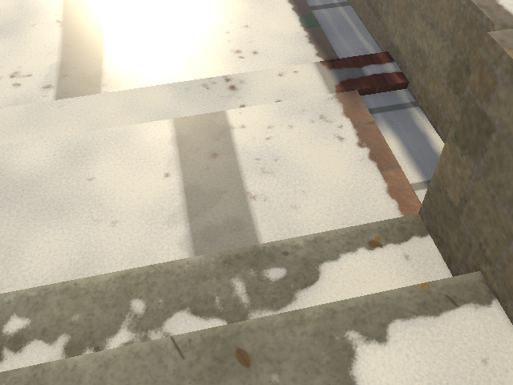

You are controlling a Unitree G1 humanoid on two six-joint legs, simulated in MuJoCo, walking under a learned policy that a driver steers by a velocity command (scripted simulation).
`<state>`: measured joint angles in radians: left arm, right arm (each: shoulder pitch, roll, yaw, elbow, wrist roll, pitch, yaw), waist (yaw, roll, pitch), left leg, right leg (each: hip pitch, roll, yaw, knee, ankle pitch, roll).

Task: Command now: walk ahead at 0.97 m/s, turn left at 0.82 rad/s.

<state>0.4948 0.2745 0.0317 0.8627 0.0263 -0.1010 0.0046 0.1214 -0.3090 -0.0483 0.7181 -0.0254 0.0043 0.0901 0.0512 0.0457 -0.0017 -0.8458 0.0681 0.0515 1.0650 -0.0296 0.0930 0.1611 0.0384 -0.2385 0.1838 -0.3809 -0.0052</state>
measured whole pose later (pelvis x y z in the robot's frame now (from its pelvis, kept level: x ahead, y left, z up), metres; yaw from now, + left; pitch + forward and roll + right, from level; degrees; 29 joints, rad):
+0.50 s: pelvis +0.44 +0.06 -0.01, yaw +28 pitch +2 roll -1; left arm 0.02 0.26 -0.03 0.58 0.04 -0.07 -0.01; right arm 0.47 -0.32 -0.07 0.83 0.00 -0.05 0.00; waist -0.12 0.00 0.01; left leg 0.03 -0.19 -0.23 0.48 -0.45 0.18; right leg -0.67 -0.06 0.09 0.76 0.13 0.01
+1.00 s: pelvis +0.78 +0.29 -0.15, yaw +40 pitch -1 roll -2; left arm 0.42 0.33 0.07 0.92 0.00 -0.06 0.03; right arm 0.18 -0.33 -0.04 0.78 -0.06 -0.07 0.04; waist 0.05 0.00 0.03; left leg -0.26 -0.02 0.04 0.58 -0.32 0.07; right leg -0.31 0.00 0.10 1.39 -0.50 -0.11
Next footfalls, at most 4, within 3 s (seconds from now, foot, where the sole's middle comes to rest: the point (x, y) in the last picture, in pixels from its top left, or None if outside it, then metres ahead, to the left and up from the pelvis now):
0.16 left None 0.30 0.05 -0.76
0.54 right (287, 306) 0.71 0.00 -0.76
0.94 left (167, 306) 0.77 0.38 -0.92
1.32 right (165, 226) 1.19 0.48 -1.07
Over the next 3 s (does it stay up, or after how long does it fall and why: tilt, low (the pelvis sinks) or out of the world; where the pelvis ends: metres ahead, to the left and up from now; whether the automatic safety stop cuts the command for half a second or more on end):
stays up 1.28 0.51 -0.29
